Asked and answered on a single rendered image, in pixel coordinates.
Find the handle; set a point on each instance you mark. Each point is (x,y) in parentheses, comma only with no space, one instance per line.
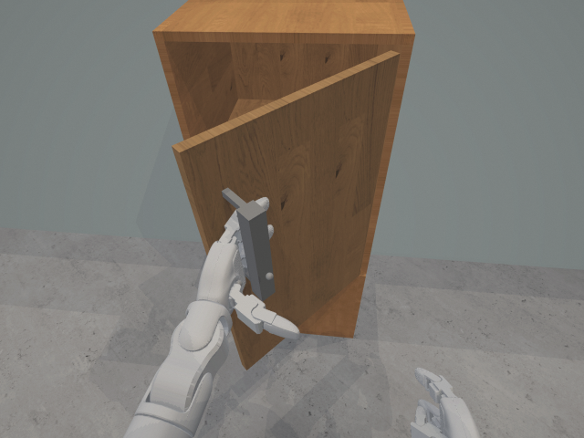
(254,231)

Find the cupboard door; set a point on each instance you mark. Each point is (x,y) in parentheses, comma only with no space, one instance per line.
(315,154)

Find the robot right hand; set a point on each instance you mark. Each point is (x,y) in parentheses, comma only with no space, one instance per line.
(453,420)

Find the robot left forearm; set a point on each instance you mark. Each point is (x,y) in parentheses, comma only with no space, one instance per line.
(174,403)

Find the robot left hand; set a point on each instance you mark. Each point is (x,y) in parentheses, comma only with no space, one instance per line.
(224,265)

